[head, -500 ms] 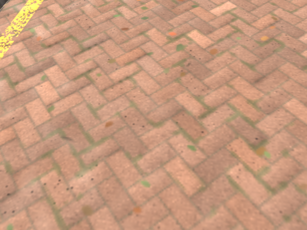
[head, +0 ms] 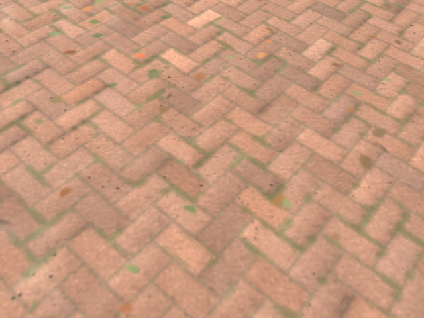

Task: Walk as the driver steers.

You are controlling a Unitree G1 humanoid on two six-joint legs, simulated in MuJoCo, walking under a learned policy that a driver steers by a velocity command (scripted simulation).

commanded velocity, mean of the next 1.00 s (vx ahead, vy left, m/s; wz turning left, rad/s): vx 0.32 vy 0.00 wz -0.04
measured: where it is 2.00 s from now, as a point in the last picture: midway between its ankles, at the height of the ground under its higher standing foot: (203, 204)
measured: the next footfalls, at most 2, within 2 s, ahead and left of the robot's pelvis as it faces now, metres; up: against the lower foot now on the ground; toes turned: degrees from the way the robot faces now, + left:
right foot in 0.08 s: +0.02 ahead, -0.15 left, +0.00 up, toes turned +3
left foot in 0.44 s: +0.11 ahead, +0.10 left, +0.00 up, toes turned +1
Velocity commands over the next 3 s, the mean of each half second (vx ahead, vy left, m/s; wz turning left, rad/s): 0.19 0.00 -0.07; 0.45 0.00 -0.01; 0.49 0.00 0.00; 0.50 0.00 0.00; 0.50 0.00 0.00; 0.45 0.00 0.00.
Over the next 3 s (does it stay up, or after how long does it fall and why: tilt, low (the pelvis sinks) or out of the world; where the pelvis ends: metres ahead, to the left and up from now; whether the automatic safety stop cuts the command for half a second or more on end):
stays up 1.42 0.04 0.00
